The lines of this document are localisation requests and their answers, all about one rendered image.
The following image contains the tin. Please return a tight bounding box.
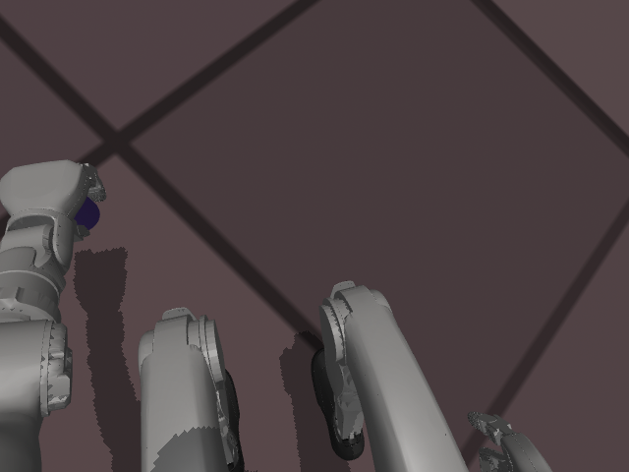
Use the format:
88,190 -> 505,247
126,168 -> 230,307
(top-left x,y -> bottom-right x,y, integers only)
74,196 -> 100,230

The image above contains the right robot foot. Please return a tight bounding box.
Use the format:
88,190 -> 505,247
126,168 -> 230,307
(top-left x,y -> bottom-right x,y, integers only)
311,347 -> 365,460

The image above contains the left robot foot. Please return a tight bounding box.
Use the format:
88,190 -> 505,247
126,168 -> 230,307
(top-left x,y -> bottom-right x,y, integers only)
224,369 -> 245,472

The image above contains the left robot arm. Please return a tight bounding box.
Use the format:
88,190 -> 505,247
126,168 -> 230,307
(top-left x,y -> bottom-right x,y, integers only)
0,208 -> 75,472

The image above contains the right robot hand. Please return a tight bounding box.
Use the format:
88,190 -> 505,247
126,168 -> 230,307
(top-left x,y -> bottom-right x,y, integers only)
468,412 -> 552,472

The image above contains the left robot hand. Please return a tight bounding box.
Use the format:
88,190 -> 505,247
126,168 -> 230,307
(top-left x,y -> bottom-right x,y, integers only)
0,159 -> 106,242

